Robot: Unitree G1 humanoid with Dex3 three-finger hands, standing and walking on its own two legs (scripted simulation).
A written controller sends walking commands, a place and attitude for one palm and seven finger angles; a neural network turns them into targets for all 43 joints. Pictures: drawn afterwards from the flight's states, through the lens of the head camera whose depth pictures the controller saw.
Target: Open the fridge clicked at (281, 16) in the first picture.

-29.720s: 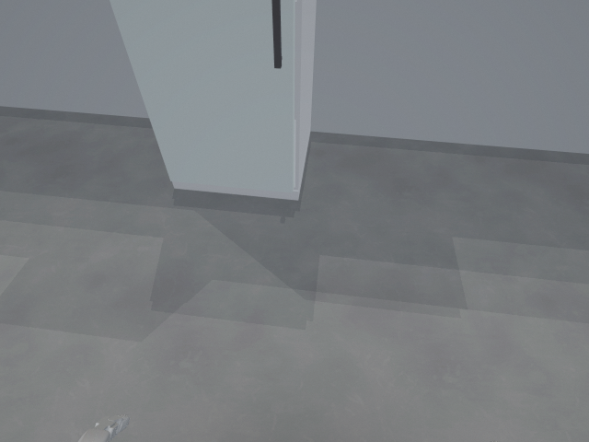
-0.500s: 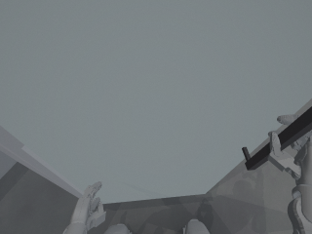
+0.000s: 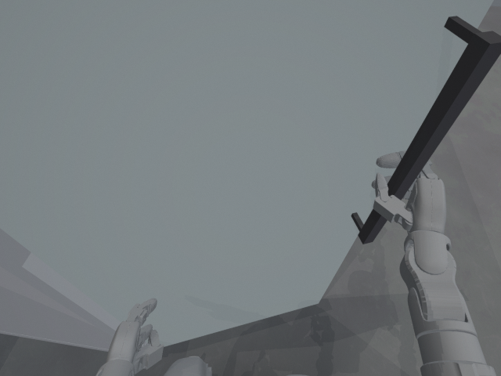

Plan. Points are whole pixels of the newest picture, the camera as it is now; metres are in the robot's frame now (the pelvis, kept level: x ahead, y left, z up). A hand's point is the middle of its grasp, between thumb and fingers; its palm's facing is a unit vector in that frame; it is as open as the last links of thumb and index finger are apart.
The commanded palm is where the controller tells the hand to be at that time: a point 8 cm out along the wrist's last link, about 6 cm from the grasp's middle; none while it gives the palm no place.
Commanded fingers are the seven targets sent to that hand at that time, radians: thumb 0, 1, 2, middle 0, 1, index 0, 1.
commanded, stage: stop walking and hold the door back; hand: right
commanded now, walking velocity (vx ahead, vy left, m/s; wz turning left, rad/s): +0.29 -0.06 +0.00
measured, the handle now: (398, 162) +0.39 -0.21 +0.14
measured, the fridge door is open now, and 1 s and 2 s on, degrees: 67 63 64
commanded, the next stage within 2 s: loosen the grip on the handle in 1.22 s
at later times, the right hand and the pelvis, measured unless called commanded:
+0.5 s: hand (364, 168) +0.41 -0.18 +0.10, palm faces +0.16 +0.97 -0.19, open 5.4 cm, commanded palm +0.37 -0.24 +0.09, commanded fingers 0.00 -0.90 -0.90 0.45 1.40 0.45 1.40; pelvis -0.03 -0.01 -0.01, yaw +3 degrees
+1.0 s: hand (372, 179) +0.39 -0.19 +0.10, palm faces +0.11 +0.98 -0.18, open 5.4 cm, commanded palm +0.36 -0.25 +0.09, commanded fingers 0.00 -0.90 -0.90 0.45 1.40 0.45 1.40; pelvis -0.02 -0.03 +0.00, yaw +7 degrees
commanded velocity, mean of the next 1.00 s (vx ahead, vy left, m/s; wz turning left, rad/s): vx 0.07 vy -0.01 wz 0.00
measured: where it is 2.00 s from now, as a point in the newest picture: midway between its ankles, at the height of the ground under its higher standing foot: outside the picture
